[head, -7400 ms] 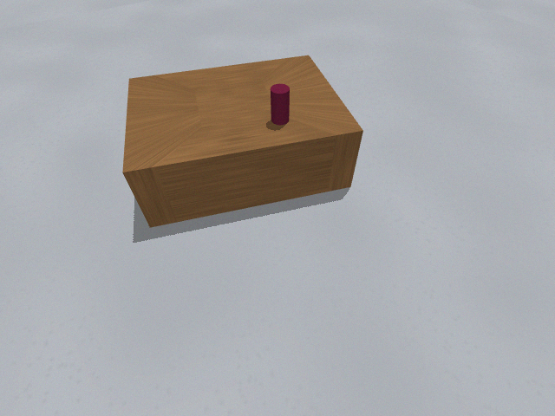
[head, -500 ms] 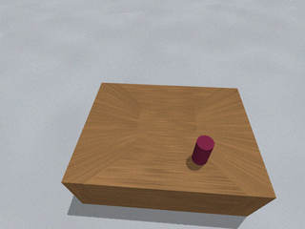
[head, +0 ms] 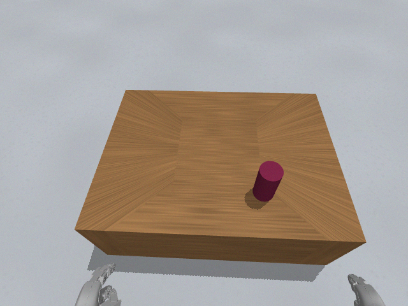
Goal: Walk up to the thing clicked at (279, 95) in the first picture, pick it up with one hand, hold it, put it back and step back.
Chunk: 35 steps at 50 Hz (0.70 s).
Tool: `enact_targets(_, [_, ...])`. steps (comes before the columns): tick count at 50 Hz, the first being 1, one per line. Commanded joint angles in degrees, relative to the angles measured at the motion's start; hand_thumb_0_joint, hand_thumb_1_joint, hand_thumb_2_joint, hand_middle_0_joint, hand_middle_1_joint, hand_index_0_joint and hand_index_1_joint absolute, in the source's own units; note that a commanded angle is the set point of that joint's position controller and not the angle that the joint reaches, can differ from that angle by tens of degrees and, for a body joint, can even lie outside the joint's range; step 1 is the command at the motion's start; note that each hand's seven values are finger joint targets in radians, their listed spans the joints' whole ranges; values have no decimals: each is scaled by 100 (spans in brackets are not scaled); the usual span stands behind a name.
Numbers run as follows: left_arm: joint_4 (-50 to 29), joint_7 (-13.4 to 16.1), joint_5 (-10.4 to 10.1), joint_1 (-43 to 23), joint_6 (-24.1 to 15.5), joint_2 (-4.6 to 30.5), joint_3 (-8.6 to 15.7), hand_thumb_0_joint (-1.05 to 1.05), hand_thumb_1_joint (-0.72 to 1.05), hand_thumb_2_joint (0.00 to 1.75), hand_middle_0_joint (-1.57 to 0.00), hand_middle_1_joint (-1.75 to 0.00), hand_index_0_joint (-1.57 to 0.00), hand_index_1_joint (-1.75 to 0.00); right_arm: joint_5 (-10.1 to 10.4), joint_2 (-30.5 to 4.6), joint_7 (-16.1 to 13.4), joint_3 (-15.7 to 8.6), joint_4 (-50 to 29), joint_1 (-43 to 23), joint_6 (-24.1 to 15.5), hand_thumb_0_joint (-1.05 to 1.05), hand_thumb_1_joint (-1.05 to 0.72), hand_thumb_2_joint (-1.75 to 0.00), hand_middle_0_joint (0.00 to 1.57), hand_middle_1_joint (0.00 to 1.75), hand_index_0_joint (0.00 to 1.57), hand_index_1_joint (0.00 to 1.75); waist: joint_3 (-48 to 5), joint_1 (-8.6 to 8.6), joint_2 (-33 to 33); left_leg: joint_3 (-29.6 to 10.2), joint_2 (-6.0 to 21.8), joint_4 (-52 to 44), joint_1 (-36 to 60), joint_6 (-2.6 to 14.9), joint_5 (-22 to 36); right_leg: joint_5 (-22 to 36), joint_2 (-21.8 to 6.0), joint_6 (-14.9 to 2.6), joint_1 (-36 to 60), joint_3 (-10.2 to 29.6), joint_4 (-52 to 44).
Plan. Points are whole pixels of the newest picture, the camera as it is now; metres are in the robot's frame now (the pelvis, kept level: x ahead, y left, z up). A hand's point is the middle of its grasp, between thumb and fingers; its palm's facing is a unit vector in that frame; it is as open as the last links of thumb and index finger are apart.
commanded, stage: go down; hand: right
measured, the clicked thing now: (267, 182) +0.55 -0.19 -0.32
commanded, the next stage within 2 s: none
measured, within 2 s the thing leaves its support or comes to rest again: neither
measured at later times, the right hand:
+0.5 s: hand (340, 300) +0.16 -0.26 -0.13, palm faces +0.02 +0.94 -0.33, open 17.5 cm
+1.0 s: hand (350, 293) +0.17 -0.28 -0.12, palm faces +0.10 +0.94 -0.34, open 17.3 cm
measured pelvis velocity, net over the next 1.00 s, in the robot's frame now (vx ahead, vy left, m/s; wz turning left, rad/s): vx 0.00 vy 0.00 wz -0.04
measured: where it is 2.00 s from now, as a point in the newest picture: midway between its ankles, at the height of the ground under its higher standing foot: outside the picture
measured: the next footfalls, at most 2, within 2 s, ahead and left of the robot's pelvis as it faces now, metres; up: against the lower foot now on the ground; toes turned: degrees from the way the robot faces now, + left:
none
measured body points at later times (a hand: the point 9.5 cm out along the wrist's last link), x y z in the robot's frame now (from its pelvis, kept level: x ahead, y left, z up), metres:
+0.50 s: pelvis +0.02 -0.01 -0.03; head +0.06 -0.02 +0.42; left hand +0.18 +0.24 -0.11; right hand +0.16 -0.31 -0.11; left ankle +0.01 +0.14 -0.73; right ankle -0.01 -0.12 -0.73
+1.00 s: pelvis +0.00 +0.00 -0.04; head +0.04 -0.02 +0.41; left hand +0.17 +0.24 -0.11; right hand +0.16 -0.33 -0.09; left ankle +0.01 +0.14 -0.73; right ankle -0.01 -0.12 -0.73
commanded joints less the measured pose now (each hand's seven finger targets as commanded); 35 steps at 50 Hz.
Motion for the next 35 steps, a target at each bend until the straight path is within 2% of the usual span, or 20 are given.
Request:
enact_targets(1, [-696, 158, 12, -77, -394, 827, 302, 0, 90, 90, -20, -30, -19, -31, 22, -1140, -153, -343, -1276, -258, -64, 0, 59, -3, 3, 5, 4, 5, -1111, 85, -68, 98, -242, -98, 295, 133, 842, 1061, 190, -117, 209, -15, -176])
enact_targets(3, [-698, 200, 18, -102, -456, 830, 300, 0, 90, 90, -20, -30, -19, -31, 49, -1201, -178, -404, -1590, -155, 6, 0, 61, -2, 3, 6, 3, 6, -1182, 63, -295, 93, -225, 0, 209, 132, 845, 1065, 205, -89, 180, -10, -75])
enact_targets(7, [-822, 266, -4, -201, -532, 847, 281, 0, 89, 90, -20, -30, -19, -31, 163, -1031, -137, -228, -1977, 213, 269, 0, 61, -1, 4, 5, 4, 5, -1168, 94, -349, 178, -265, 210, -2, 164, 845, 1217, 142, -31, 63, 91, 69])
enact_targets(8, [-853, 287, -2, -183, -547, 860, 290, 0, 90, 90, -20, -30, -19, -31, 160, -1169, -157, -342, -2074, 293, 335, 0, 60, -1, 4, 5, 4, 5, -1251, 76, -311, 188, -256, 247, 30, 155, 893, 1264, 144, -40, 7, 108, 131])
enact_targets(9, [-882, 294, -7, -206, -572, 835, 265, 0, 90, 90, -20, -30, -19, -30, 195, -1067, -160, -258, -2158, 366, 400, 0, 61, -1, 4, 5, 4, 5, -1187, 57, -301, 212, -267, 298, 21, 157, 885, 1300, 123, -23, -32, 133, 170])
enact_targets(10, [-874, 305, -6, -174, -588, 844, 282, 0, 90, 90, -20, -30, -19, -30, 175, -1163, -162, -315, -2285, 459, 461, 0, 61, -1, 5, 5, 4, 5, -1282, 45, -386, 197, -251, 357, -6, 159, 972, 1414, 140, -14, -43, 125, 250])
enact_targets(13, [-1006, 340, -5, -186, -612, 826, 256, 0, 90, 90, -20, -30, -19, -30, 230, -1099, -161, -244, -2549, 682, 660, 0, 60, -1, 5, 5, 4, 5, -1319, 76, -413, 206, -265, 504, -124, 160, 1067, 1689, 109, 3, -86, 163, 434])
enact_targets(14, [-1043, 345, -12, -216, -625, 804, 235, 0, 90, 89, -20, -30, -19, -30, 288, -1057, -176, -229, -2691, 647, 710, 0, 59, -1, 5, 5, 4, 5, -1233, 88, -408, 218, -270, 526, -174, 146, 1023, 1614, 110, 0, -186, 172, 479])
enact_targets(16, [-1058, 355, -19, -153, -647, 836, 265, 0, 90, 90, -20, -30, -19, -30, 269, -1148, -195, -276, -2915, 772, 813, 0, 58, -1, 5, 5, 5, 5, -1395, 69, -376, 243, -288, 660, -263, 142, 1013, 1715, 90, 15, -229, 215, 559])
enact_targets(20, [-1203, 381, -30, -140, -688, 810, 258, 0, 90, 90, -20, -30, -19, -30, 328, -1084, -191, -239, -3242, 985, 1003, 0, 55, -1, 6, 5, 5, 5, -1442, 90, -387, 264, -298, 829, -427, 141, 969, 1804, 70, 34, -338, 265, 744])
enact_targets(21, [-1179, 392, -18, -90, -702, 800, 263, 0, 90, 90, -20, -30, -19, -30, 334, -1189, -208, -329, -3404, 1007, 1030, 0, 55, -2, 5, 5, 5, 5, -1590, 80, -443, 252, -270, 874, -397, 135, 1153, 1960, 83, 26, -308, 261, 849])
enact_targets(24, [-1315, 419, -12, -131, -725, 759, 212, 0, 89, 90, -20, -30, -19, -31, 350, -1145, -215, -298, -3583, 1152, 1142, 0, 54, -3, 5, 5, 5, 5, -1486, 95, -453, 232, -270, 935, -545, 126, 952, 1606, 105, 11, -544, 260, 925])
enact_targets(27, [-1345, 462, -10, -72, -772, 777, 234, 0, 89, 91, -20, -30, -19, -31, 387, -1160, -192, -351, -3775, 1321, 1224, 0, 52, -3, 5, 5, 5, 5, -1637, 77, -470, 258, -278, 1059, -584, 138, 1009, 1822, 90, 26, -529, 310, 1030])
enact_targets(32, [-1410, 528, -9, -44, -848, 761, 219, 0, 89, 91, -20, -30, -19, -31, 410, -1178, -167, -407, -4002, 1368, 1332, 0, 52, -3, 5, 5, 5, 5, -1605, 104, -375, 285, -287, 1157, -731, 122, 899, 1615, 94, 9, -705, 345, 1130])
enact_targets(35, [-1393, 577, -2, -6, -901, 792, 247, 0, 89, 91, -20, -30, -19, -31, 403, -1382, -157, -564, -4238, 1356, 1353, 0, 51, -4, 5, 5, 5, 5, -1652, 98, -499, 265, -264, 1164, -780, 140, 853, 1457, 115, 3, -727, 328, 1173])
